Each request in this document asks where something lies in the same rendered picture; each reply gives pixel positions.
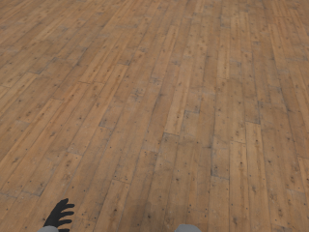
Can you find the left robot hand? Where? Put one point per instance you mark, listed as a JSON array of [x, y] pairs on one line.
[[55, 215]]

